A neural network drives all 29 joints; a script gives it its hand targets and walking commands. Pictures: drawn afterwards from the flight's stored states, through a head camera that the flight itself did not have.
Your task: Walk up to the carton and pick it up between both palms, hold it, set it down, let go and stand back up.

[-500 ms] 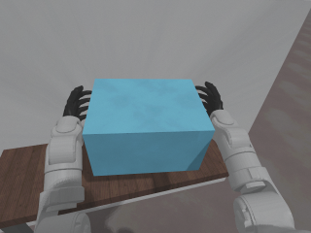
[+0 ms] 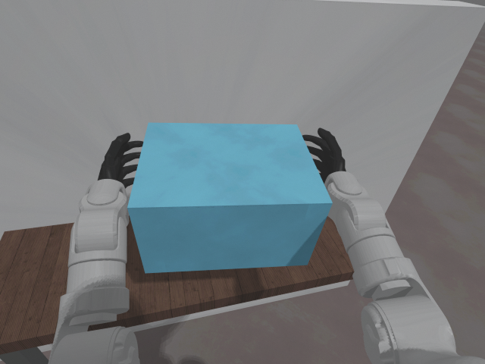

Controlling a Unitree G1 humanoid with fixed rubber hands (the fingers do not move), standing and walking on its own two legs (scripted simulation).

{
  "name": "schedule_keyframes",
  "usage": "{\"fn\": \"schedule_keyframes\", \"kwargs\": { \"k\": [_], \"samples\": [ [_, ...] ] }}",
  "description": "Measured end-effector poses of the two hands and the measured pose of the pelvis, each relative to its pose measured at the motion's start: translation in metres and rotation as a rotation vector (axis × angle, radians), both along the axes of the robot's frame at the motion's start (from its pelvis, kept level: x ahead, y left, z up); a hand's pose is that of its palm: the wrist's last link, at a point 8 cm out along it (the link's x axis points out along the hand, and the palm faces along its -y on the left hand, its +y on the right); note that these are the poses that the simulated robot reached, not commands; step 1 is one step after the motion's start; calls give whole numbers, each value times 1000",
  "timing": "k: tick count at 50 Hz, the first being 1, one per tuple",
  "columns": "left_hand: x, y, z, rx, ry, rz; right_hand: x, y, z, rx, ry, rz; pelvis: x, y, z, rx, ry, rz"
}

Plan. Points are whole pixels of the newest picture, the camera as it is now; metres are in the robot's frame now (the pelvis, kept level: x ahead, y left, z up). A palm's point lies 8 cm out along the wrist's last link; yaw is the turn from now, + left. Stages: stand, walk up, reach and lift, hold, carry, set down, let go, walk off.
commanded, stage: hold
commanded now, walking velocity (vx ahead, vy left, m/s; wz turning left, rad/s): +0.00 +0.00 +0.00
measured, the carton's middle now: (226, 193) +0.36 +0.01 +0.15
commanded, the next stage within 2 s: none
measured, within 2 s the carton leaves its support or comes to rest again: neither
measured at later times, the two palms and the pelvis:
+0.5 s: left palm (112, 188) +0.36 +0.19 +0.17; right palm (327, 177) +0.37 -0.17 +0.18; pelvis +0.01 +0.00 +0.00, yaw -1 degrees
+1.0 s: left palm (117, 187) +0.36 +0.18 +0.17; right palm (331, 177) +0.37 -0.17 +0.18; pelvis +0.02 +0.00 +0.00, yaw -1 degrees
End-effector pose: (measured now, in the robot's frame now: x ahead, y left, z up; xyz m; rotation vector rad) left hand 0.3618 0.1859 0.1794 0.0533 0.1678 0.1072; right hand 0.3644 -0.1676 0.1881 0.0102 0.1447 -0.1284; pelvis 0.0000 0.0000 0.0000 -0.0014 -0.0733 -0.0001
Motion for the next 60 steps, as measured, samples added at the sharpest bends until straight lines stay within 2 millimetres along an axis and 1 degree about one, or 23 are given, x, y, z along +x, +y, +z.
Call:
{"fn": "schedule_keyframes", "kwargs": {
  "k": [11,17,23,38,60],
  "samples": [
    [-1,-2,-2,-2,0,5,0,-2,-2,-3,-1,3,2,1,0,0,1,-10],
    [-5,1,-7,-13,6,24,2,1,-5,-11,6,21,5,1,0,3,5,-20],
    [-5,3,-8,-13,2,31,4,3,-8,-4,1,26,8,0,0,4,7,-15],
    [-2,-4,-9,-9,-4,24,4,-3,-12,1,-6,19,15,0,0,5,9,-16],
    [-4,-3,-9,-12,-9,26,4,-3,-11,2,-11,22,15,-3,1,5,7,-12]
  ]
}}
